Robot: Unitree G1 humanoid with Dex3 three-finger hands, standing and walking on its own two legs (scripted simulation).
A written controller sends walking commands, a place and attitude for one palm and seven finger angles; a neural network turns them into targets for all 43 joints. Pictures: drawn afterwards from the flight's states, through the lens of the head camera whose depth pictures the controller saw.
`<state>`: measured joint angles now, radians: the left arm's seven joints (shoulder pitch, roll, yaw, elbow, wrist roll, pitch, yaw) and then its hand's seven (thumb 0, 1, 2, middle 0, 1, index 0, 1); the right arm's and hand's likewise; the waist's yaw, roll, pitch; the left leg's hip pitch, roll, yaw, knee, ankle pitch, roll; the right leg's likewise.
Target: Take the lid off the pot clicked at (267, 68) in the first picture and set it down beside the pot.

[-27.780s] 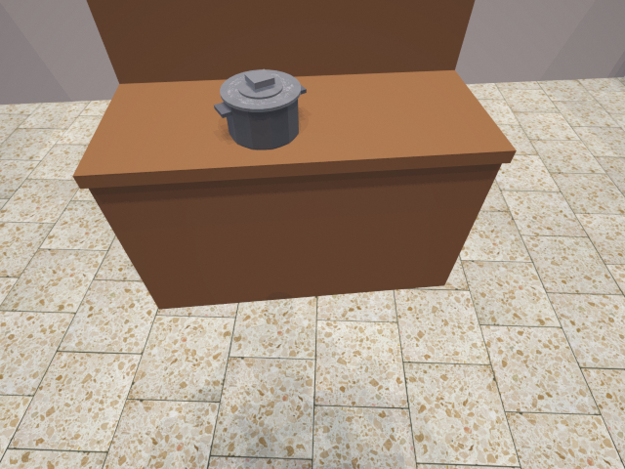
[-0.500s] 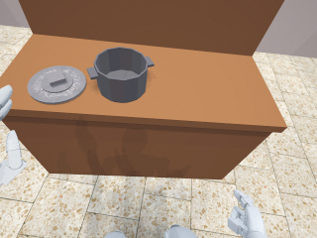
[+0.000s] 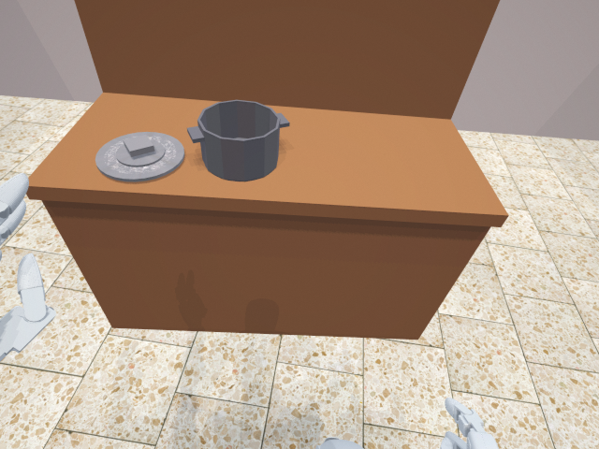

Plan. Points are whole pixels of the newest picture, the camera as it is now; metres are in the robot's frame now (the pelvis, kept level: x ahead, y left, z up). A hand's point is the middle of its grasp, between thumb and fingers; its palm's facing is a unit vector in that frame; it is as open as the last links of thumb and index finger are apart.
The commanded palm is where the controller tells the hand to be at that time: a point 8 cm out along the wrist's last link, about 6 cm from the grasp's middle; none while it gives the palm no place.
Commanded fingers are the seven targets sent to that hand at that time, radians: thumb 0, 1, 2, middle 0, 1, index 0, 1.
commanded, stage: stop stepping back and stand still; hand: left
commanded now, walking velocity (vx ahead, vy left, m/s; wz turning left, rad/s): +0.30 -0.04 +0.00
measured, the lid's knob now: (138, 145) +0.76 +0.41 -0.03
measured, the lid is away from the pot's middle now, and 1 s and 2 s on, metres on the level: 0.24 0.24 0.24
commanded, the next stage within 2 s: let the arm hang, fingers relaxed in 1.46 s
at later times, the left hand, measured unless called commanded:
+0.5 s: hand out of the picture +0.08 +0.27 +0.20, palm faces +0.43 -0.81 -0.39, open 7.5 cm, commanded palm none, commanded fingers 0.00 0.90 0.90 -0.20 -0.30 -0.20 -0.30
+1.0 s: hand out of the picture -0.04 +0.23 -0.15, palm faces +0.00 -0.99 -0.15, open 7.2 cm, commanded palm none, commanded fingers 0.00 0.90 0.90 -0.20 -0.30 -0.20 -0.30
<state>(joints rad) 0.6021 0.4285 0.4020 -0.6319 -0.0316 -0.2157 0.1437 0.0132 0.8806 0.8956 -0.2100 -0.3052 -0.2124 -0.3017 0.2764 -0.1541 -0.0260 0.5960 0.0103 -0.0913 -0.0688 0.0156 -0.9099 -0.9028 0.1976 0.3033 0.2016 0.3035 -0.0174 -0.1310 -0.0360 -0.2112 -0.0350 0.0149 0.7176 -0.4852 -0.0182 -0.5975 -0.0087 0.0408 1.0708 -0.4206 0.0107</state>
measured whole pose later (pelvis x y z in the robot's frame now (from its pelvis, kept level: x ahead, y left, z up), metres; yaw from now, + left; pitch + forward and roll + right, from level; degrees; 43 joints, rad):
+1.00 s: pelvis -0.07 +0.03 +0.03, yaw +4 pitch +2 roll -2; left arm 0.25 0.25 0.01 0.93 0.01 0.05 -0.02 0.00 0.95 0.90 -0.20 -0.30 -0.20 -0.30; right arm 0.52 -0.17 -0.03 0.97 -0.03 0.00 -0.03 0.01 -0.91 -0.90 0.20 0.30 0.20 0.30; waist -0.05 -0.05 0.07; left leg -0.25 0.05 0.08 0.53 -0.31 0.02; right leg -0.47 -0.03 -0.03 0.78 -0.35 0.02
